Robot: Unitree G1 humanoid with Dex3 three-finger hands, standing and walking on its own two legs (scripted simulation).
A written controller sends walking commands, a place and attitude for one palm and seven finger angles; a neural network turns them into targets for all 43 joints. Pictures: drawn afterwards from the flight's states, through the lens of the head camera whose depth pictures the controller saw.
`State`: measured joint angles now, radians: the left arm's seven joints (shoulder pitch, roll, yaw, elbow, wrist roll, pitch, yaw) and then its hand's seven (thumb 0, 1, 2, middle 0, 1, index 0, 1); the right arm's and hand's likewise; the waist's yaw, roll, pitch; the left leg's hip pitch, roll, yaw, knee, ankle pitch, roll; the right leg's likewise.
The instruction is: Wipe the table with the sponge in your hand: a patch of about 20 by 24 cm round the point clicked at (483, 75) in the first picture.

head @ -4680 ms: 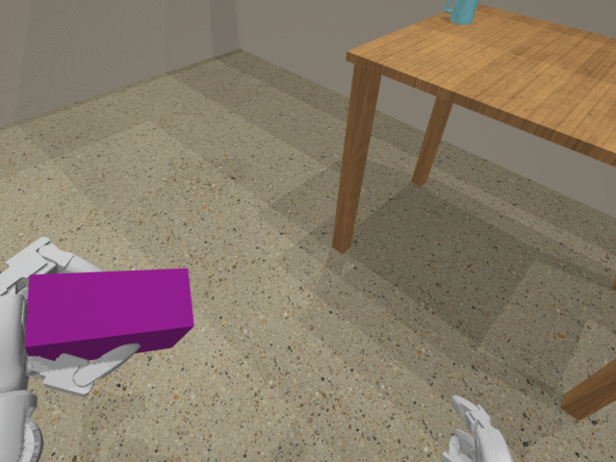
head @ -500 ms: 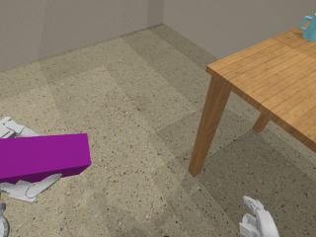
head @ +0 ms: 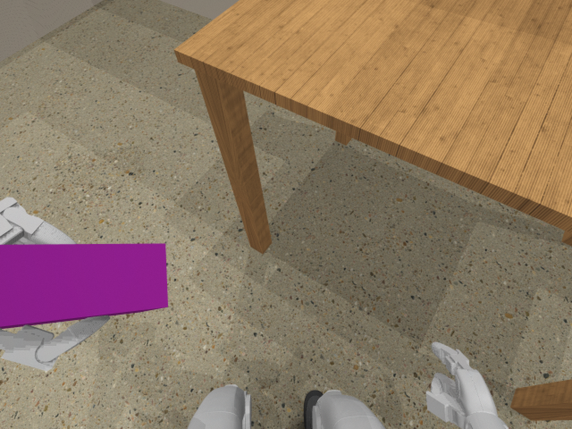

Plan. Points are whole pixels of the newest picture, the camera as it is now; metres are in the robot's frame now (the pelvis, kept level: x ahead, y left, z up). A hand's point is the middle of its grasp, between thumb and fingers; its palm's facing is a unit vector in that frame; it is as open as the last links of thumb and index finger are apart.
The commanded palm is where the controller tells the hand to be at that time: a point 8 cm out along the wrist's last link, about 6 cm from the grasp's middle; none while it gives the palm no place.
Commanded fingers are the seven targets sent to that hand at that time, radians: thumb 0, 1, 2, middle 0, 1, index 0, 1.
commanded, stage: turn to face it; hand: left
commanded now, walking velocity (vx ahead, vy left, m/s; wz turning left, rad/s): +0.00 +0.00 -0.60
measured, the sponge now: (105, 284) +0.25 +0.18 +0.15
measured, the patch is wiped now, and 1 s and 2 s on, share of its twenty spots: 0.00 0.00 0.00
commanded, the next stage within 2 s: take the last steps up to it in 1.60 s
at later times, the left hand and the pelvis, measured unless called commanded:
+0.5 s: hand (109, 364) +0.17 +0.13 +0.19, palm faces +0.23 -0.83 -0.50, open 9.8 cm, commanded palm +0.14 +0.17 +0.19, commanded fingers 0.00 0.10 1.30 -1.20 -1.60 -1.20 -1.60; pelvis -0.09 -0.05 -0.01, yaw -16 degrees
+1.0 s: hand (312, 417) +0.14 -0.02 +0.20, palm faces -0.09 -0.85 -0.52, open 9.8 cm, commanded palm +0.12 +0.04 +0.19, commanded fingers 0.00 0.10 1.30 -1.20 -1.60 -1.20 -1.60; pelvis -0.17 -0.11 +0.01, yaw -33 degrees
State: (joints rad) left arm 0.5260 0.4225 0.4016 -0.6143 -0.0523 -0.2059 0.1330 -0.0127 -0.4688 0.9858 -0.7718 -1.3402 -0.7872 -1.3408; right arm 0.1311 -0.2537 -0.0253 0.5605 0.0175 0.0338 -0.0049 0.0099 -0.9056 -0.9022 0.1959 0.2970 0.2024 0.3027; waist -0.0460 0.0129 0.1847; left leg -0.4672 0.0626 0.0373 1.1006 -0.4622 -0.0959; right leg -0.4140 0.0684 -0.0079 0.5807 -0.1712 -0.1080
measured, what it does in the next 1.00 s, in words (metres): walks backwards, turning right: left foot, then right foot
